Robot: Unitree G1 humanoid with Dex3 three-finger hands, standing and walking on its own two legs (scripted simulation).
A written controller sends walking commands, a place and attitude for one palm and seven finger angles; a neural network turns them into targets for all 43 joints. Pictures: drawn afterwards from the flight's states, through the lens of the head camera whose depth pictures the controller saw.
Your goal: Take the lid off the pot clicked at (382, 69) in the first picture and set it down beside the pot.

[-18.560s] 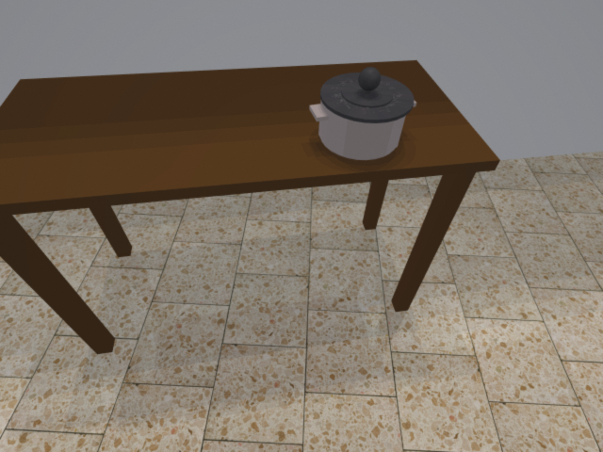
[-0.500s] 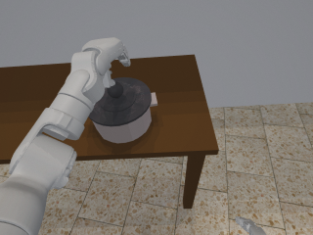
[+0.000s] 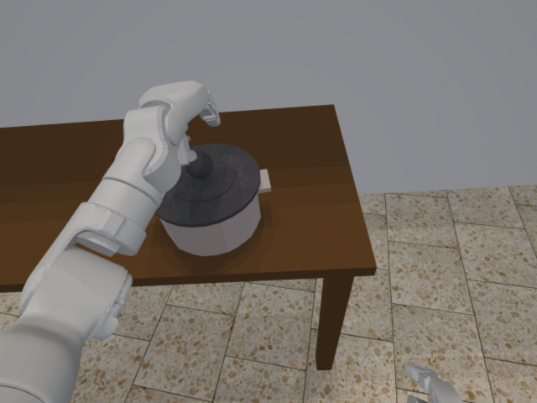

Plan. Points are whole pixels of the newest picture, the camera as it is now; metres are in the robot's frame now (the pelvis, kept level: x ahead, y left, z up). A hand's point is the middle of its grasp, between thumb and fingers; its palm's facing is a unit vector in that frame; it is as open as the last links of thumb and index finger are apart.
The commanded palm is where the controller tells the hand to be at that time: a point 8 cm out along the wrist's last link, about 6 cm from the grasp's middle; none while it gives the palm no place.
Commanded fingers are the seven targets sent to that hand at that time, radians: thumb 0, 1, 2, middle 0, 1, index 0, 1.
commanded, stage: move the open hand above the knob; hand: left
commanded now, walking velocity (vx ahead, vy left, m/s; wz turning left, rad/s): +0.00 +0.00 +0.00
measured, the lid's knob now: (199, 165) +0.47 +0.14 +0.11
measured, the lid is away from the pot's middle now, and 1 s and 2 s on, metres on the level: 0.00 0.00 0.00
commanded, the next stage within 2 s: lower the open fingers around the knob in 0.34 s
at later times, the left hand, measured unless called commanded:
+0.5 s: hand (184, 138) +0.44 +0.13 +0.19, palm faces -0.25 -0.09 -0.96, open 10.1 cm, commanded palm +0.42 +0.14 +0.25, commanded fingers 0.00 -0.35 1.54 -0.85 -0.08 -0.85 -0.08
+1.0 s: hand (181, 163) +0.43 +0.15 +0.15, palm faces -0.32 -0.11 -0.94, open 10.1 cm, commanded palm +0.43 +0.14 +0.22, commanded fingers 0.00 -0.35 1.54 -0.85 -0.08 -0.85 -0.08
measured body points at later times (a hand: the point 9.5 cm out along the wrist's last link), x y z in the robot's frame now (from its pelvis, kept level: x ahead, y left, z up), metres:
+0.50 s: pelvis -0.01 +0.00 +0.00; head +0.00 -0.03 +0.45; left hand +0.45 +0.14 +0.25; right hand +0.13 -0.25 -0.13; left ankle +0.03 +0.09 -0.74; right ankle -0.05 -0.11 -0.74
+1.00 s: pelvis -0.01 +0.00 +0.00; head +0.01 -0.02 +0.45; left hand +0.45 +0.15 +0.20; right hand +0.13 -0.25 -0.13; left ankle +0.03 +0.09 -0.74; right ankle -0.05 -0.11 -0.74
